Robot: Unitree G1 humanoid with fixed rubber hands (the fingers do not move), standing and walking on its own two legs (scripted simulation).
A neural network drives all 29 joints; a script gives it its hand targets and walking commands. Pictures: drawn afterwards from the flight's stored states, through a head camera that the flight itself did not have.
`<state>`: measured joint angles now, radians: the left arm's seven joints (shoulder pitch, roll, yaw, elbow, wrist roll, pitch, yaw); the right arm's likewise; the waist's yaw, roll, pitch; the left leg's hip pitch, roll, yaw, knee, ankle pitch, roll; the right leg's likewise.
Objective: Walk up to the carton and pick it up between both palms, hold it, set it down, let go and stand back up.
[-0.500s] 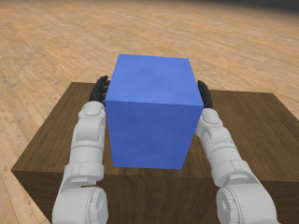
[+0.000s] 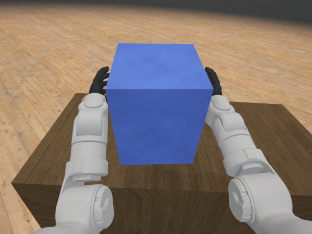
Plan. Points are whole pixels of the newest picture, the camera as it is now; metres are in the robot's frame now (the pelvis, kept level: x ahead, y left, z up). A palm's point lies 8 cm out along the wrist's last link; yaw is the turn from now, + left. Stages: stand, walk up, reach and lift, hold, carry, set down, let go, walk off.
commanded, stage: reach and lift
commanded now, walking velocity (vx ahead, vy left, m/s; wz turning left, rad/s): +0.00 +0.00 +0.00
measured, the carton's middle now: (156, 104) +0.40 +0.02 +0.20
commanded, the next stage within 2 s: hold in 0.92 s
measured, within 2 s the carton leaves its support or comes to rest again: neither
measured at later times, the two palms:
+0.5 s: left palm (97, 85) +0.37 +0.16 +0.27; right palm (219, 87) +0.38 -0.13 +0.27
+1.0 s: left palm (96, 87) +0.36 +0.16 +0.27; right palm (219, 88) +0.37 -0.13 +0.27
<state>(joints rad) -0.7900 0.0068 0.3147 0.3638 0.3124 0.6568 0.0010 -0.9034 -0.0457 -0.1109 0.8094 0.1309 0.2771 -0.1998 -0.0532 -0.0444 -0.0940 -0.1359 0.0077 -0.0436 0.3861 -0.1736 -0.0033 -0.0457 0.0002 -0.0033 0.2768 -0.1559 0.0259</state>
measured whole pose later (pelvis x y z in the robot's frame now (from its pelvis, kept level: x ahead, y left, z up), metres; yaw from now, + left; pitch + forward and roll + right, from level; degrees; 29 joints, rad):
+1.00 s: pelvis -0.01 +0.00 +0.00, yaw +0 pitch -5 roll -2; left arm -0.91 0.04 0.32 0.41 0.30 0.81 0.00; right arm -1.01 -0.10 -0.10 0.82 0.21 0.47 -0.22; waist -0.05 -0.04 -0.11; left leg -0.14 0.01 -0.04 0.39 -0.16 0.00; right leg -0.05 0.00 0.00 0.28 -0.14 0.02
